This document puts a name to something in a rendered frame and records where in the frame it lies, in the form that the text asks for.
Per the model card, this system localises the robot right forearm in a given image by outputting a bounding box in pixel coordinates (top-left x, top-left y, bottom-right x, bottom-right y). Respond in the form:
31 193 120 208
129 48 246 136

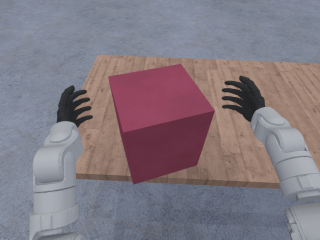
250 107 320 203

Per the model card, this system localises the left robot hand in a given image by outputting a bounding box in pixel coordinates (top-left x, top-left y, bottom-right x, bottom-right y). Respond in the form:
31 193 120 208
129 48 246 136
56 85 93 128

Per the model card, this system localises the right robot hand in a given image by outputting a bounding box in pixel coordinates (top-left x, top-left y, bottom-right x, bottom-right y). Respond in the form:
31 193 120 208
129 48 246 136
221 76 265 122

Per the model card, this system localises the right robot upper arm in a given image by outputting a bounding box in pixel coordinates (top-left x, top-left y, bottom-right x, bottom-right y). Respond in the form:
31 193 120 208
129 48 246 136
284 202 320 240

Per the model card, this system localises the table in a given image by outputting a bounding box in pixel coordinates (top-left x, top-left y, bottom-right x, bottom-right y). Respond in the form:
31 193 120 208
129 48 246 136
75 55 320 189

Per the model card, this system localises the carton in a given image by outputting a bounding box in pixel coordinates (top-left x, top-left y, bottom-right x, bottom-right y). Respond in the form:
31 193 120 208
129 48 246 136
108 64 215 185

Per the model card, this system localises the robot left forearm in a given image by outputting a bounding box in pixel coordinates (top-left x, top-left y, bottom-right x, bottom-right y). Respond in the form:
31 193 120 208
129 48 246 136
29 121 84 240

